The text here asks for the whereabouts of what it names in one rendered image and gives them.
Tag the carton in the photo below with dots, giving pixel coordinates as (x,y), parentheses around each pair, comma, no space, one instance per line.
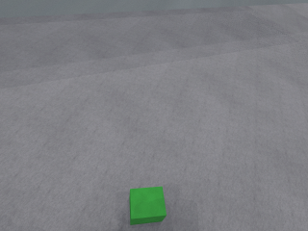
(147,205)

